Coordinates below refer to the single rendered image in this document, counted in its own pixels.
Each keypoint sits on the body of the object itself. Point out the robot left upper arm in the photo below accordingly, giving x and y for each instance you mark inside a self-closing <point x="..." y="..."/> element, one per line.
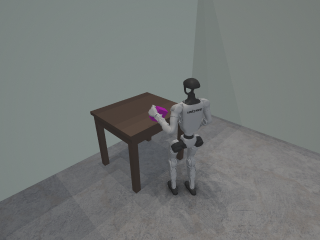
<point x="175" y="110"/>

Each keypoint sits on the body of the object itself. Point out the robot right upper arm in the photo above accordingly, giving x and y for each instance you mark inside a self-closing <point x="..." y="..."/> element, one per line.
<point x="206" y="111"/>

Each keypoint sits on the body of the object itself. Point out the right robot forearm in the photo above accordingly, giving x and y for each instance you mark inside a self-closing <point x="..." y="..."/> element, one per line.
<point x="202" y="124"/>

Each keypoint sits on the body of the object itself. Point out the left robot forearm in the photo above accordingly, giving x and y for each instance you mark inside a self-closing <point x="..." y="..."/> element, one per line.
<point x="164" y="125"/>

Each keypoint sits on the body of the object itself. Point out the right robot thigh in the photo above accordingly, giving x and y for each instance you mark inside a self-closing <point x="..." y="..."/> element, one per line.
<point x="192" y="151"/>

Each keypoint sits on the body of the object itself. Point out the left robot hand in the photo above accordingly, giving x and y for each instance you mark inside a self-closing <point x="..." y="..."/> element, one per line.
<point x="153" y="111"/>

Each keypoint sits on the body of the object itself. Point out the table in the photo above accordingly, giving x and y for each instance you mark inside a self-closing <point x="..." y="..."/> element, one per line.
<point x="129" y="121"/>

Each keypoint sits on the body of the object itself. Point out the sponge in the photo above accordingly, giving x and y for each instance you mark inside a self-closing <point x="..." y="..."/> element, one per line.
<point x="162" y="111"/>

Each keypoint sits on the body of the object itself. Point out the robot right shin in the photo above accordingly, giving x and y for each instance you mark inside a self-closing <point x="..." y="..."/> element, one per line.
<point x="191" y="172"/>

